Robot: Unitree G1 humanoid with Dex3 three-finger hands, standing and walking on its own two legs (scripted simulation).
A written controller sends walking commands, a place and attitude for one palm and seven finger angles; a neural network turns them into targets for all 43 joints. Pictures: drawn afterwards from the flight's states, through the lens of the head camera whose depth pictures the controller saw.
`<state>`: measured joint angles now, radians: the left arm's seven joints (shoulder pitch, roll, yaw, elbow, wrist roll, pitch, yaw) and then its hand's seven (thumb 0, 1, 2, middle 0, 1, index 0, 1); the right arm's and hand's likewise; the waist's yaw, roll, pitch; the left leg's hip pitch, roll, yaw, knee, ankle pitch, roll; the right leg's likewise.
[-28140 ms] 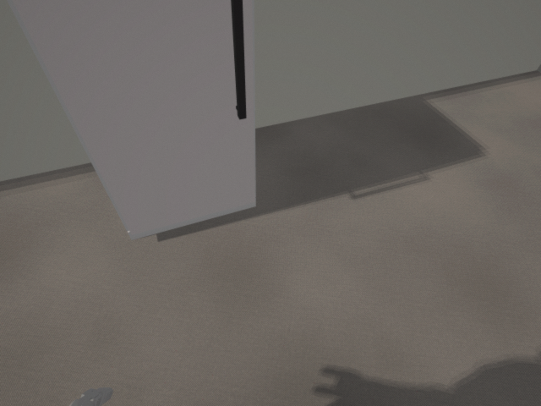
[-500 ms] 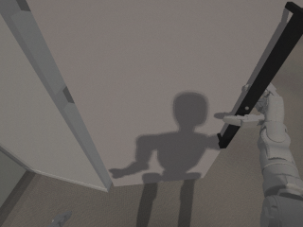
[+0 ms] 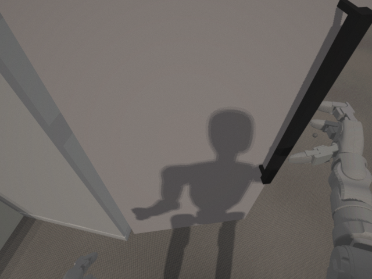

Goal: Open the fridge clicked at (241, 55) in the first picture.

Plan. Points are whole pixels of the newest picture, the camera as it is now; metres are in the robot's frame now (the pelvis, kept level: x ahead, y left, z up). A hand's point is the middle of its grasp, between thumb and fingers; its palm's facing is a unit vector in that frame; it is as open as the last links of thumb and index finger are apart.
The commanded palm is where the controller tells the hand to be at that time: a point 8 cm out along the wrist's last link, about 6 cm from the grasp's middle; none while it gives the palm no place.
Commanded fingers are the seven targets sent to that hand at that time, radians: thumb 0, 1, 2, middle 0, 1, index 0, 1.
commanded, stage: slip the hand off the handle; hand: right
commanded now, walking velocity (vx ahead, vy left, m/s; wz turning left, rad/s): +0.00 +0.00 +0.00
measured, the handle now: (292, 121) +0.46 -0.19 +0.09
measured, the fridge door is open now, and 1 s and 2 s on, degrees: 70 70 70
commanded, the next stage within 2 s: draw the hand back to the body in 1.06 s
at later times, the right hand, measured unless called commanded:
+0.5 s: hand (335, 137) +0.42 -0.28 +0.10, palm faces +0.21 +0.96 -0.18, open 14.7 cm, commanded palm +0.36 -0.32 +0.11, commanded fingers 0.00 0.55 -0.20 0.25 1.15 0.25 1.15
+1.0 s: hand (359, 184) +0.31 -0.29 +0.09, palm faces +0.25 +0.95 -0.16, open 14.7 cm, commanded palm +0.27 -0.33 +0.11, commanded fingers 0.00 0.55 -0.20 0.25 1.15 0.25 1.15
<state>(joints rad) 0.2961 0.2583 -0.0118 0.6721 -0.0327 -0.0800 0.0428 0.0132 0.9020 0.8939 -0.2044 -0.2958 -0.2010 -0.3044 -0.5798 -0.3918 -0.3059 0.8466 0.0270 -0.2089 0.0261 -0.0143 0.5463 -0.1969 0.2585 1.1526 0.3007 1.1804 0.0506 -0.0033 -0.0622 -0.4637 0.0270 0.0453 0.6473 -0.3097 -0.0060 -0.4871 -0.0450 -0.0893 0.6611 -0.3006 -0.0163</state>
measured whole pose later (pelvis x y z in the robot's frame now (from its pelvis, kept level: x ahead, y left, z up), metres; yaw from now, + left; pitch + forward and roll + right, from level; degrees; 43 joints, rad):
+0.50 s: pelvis +0.01 +0.00 +0.00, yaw +0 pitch +10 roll +1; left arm 0.36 0.27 -0.01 0.66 -0.05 -0.02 0.05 0.01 0.90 0.89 -0.20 -0.30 -0.20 -0.30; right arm -0.51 -0.50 -0.39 0.81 0.09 -0.21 0.18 -0.01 0.55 -0.20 0.25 1.15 0.26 1.15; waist 0.06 -0.02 -0.08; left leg -0.49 0.02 0.05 0.66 -0.33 -0.01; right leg -0.53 -0.06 -0.08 0.70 -0.33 -0.02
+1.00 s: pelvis +0.01 +0.00 +0.00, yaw -2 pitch +5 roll +1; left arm 0.22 0.27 -0.03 0.62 -0.06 -0.12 0.09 0.01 0.90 0.89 -0.20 -0.30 -0.20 -0.30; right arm -0.15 -0.42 -0.37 0.43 0.18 -0.13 0.22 -0.01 0.55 -0.20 0.25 1.15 0.26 1.15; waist -0.02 -0.03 -0.07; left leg -0.41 0.03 0.08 0.66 -0.34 0.00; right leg -0.46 -0.04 -0.05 0.69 -0.33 -0.01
